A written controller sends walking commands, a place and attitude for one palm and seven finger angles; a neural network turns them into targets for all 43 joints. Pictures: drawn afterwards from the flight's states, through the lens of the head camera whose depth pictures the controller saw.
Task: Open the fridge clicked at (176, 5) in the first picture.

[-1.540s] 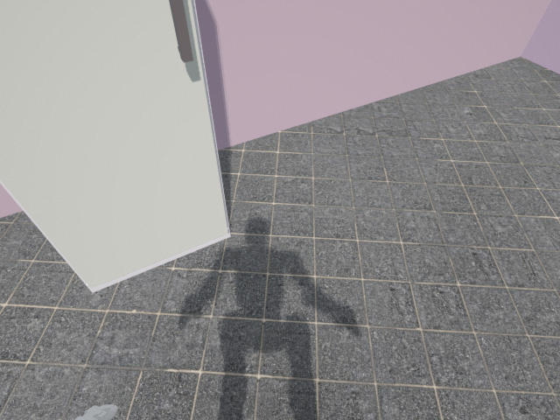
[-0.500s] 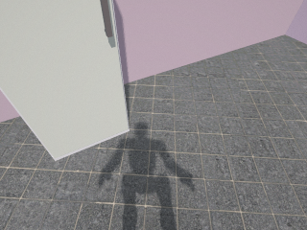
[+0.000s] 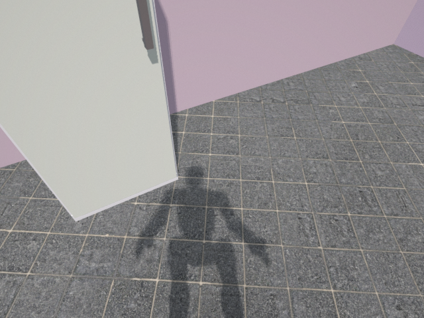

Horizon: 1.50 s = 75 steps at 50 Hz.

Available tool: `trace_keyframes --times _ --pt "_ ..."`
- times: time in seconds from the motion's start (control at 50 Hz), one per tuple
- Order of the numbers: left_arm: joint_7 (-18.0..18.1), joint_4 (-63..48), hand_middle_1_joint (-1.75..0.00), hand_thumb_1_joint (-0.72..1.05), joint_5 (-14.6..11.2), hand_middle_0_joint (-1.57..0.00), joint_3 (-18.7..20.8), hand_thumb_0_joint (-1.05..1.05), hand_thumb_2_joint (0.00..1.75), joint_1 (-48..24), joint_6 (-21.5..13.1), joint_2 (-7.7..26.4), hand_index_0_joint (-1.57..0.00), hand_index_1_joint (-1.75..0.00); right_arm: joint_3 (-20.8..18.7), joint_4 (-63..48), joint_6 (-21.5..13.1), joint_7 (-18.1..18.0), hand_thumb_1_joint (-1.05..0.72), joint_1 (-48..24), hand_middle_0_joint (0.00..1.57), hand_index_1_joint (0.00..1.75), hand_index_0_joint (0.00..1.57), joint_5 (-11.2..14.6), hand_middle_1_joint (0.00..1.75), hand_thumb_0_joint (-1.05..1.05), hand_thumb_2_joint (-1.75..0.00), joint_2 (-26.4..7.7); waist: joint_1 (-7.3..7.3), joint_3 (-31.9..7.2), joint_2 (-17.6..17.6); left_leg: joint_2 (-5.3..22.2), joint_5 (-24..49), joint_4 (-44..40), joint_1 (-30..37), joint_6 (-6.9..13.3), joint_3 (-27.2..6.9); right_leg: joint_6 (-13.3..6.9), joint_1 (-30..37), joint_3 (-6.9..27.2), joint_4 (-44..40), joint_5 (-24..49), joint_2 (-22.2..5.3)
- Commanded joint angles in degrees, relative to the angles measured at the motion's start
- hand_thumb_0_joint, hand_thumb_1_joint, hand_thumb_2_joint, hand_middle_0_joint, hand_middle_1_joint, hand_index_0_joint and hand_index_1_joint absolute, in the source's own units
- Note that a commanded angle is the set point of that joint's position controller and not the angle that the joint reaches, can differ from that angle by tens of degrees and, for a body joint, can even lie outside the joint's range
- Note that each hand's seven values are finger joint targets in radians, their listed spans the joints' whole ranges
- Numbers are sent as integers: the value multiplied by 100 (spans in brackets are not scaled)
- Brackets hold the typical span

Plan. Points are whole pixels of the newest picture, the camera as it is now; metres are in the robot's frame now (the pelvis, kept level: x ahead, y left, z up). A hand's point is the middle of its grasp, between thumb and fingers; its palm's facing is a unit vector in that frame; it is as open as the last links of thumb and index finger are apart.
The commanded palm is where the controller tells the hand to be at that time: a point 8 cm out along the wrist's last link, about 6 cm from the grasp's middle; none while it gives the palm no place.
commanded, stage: turn to face it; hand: right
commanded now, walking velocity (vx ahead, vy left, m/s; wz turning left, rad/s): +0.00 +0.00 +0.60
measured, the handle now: out of the picture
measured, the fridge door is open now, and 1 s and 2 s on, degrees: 0 0 0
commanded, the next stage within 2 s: take the last steps up to it in 0.92 s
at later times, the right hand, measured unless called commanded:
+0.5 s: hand out of the picture +0.05 -0.18 -0.18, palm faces -0.12 +0.96 -0.24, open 7.4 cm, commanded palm none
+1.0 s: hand out of the picture +0.11 -0.20 -0.17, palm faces -0.40 +0.88 -0.25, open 7.4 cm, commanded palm none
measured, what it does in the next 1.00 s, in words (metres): steps on the spot, turning left: right foot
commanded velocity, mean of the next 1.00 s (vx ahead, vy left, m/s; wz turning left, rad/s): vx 0.00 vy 0.00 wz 0.48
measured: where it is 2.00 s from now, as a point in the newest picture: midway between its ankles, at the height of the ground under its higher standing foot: outside the picture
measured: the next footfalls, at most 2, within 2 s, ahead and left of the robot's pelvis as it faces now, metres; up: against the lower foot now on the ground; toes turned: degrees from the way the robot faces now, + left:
right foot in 0.68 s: +0.02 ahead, -0.13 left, +0.00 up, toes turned +17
left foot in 1.06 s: -0.12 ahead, +0.09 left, +0.00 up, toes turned +31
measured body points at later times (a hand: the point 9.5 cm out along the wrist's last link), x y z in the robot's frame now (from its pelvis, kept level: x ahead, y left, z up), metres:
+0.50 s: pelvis -0.03 +0.01 -0.02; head +0.02 +0.02 +0.43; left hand +0.03 +0.28 -0.17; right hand +0.06 -0.23 -0.16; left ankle +0.00 +0.12 -0.75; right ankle -0.03 -0.13 -0.70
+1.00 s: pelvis -0.06 -0.04 -0.01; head -0.03 -0.04 +0.44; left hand -0.13 +0.21 -0.15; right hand +0.13 -0.25 -0.15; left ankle -0.14 +0.08 -0.72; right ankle -0.02 -0.15 -0.75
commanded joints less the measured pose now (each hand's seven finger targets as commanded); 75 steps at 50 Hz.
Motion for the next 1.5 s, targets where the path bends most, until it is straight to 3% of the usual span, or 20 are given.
trace_keyframes --times 0.0,0.3,0.32,0.36,0.38,0.44,0.56,0.62,0.64,0.68,0.78,0.86,0.98,1.04,1.1,1.3,1.34,1.36,1.4,1.48 --pt "89 -397 -30 90 11 -20 216 0 90 -249 -145 1193 -20 -30 -228 -405 -101 -47 -90 -271 20 30 20 -13 30 0 -90 -1162 23 -323 -24 639 809 -353 11 184 -604 -184 94 513 -307 793 -672" --pt "192 -1338 -30 90 54 -20 525 0 90 -58 102 621 -20 -30 -432 -1196 265 47 -90 689 20 30 20 -81 30 0 -90 -328 -162 -480 -503 69 804 1799 -910 123 -611 -403 -619 54 918 522 -1404" --pt "182 -1426 -30 90 51 -20 544 0 90 -168 118 551 -20 -30 -469 -1214 243 44 -90 859 20 30 20 -99 30 0 -90 -391 -262 -533 -131 220 1183 1473 -783 210 -953 -234 -840 -212 1504 200 -1131" --pt "167 -1671 -30 90 11 -20 474 0 90 -296 163 95 -20 -30 -589 -1272 169 -44 -90 1138 20 30 20 -121 30 0 -90 -882 -434 -412 1690 1521 2095 -78 -278 1024 -3487 237 -2258 -397 3598 -2140 39" --pt "181 -1704 -30 90 15 -20 471 0 90 -396 163 129 -20 -30 -622 -1297 174 -104 -90 1211 20 30 20 -90 30 0 -90 -882 -468 -371 1375 1648 1896 -345 -252 1352 -3829 204 -2494 195 4204 -2196 -63" --pt "154 -1550 -30 90 10 -20 491 0 90 5 116 70 -20 -30 -597 -1525 169 -131 -90 534 20 30 20 -101 30 0 -90 -587 -54 -606 697 1078 1843 71 -304 1160 -2835 244 -2116 254 3982 -1500 -230" --pt "186 -1671 -30 90 -50 -20 478 0 90 71 102 -106 -20 -30 -682 -1577 239 -86 -90 640 20 30 20 -116 30 0 -90 -601 -118 -785 908 764 1434 -4 -397 962 -2985 177 -1362 82 2268 -1398 105" --pt "239 -1529 -30 90 -71 -20 489 0 90 747 19 -84 -20 -30 -672 -1646 286 -72 -90 335 20 30 20 -89 30 0 -90 -509 224 -894 921 426 915 234 -1135 531 -2792 57 -47 18 639 -641 160" --pt "267 -1497 -30 90 -68 -20 520 0 90 936 -13 98 -20 -30 -633 -1716 289 -51 -90 269 20 30 20 -61 30 0 -90 -336 311 -922 515 52 192 610 -1839 264 -2377 -99 707 346 197 -559 -225" --pt "243 -1732 -30 90 41 -20 638 0 90 639 -2 789 -20 -30 -618 -1906 303 27 -90 277 20 30 20 -64 30 0 -90 4 229 -398 -1646 -584 -1822 3200 -3046 -238 -569 -948 202 2446 -856 -834 -2623" --pt "240 -1796 -30 90 129 -20 447 0 90 2 -42 184 -20 -30 -640 -1494 386 174 -90 626 20 30 20 -109 30 0 -90 82 -154 64 -900 -64 -1025 4437 -2381 -338 -177 -861 -797 478 -382 325 -1461" --pt "229 -1446 -30 90 140 -20 500 0 90 911 -12 304 -20 -30 -495 -1609 345 171 -90 68 20 30 20 -82 30 0 -90 276 270 -102 -952 27 -1384 2924 -2011 -317 266 -974 59 354 -39 1705 -1649" --pt "162 -1236 -30 90 102 -20 540 0 90 963 71 480 -20 -30 -454 -1402 233 103 -90 524 20 30 20 -41 30 0 -90 217 19 -401 -993 -56 -280 551 -361 -109 519 -556 -307 -41 790 1916 -1592" --pt "100 -1468 -30 90 67 -20 339 0 90 666 95 -205 -20 -30 -575 -1102 54 -42 -90 1253 20 30 20 -57 30 0 -90 -698 -336 -678 1212 2201 1950 -380 1082 947 -1897 208 -2511 -612 3046 -2298 -492" --pt "27 -1329 -30 90 134 -20 383 0 90 508 85 -73 -20 -30 -572 -1041 37 -96 -90 946 20 30 20 -96 30 0 -90 -396 -272 -47 1320 1769 -916 -830 442 1197 -1859 98 -2984 -193 3844 -1665 -612" --pt "-42 -624 -30 90 111 -20 361 0 90 2109 -108 -444 -20 -30 -530 -743 -35 -21 -90 619 20 30 20 -78 30 0 -90 -64 421 198 177 871 -2141 -76 -1685 589 -562 121 241 -885 904 -698 -228" --pt "64 -441 -30 90 202 -20 538 0 90 2978 -168 399 -20 -30 -403 -936 4 55 -90 620 20 30 20 -36 30 0 -90 650 642 240 -2131 -178 -2100 2909 -2842 112 662 -634 545 2021 -977 -2965 -2118" --pt "114 -378 -30 90 204 -20 515 0 90 3032 -178 375 -20 -30 -408 -1054 -19 35 -90 293 20 30 20 -86 30 0 -90 537 689 293 -1933 -29 -1996 3993 -3174 181 261 -912 298 2916 -1559 -3483 -2463" --pt "155 -465 -30 90 152 -20 374 0 90 2384 -247 -104 -20 -30 -449 -913 -85 114 -90 112 20 30 20 -132 30 0 -90 489 432 684 -717 453 -1080 4716 -3279 211 42 -977 -257 2157 -1462 -2718 -2166" --pt "194 -347 -30 90 95 -20 287 0 90 2058 -388 -402 -20 -30 -399 -611 -18 158 -90 643 20 30 20 -128 30 0 -90 735 90 400 -577 614 -409 3948 -2601 1 314 -861 -276 598 -1295 -780 -1582"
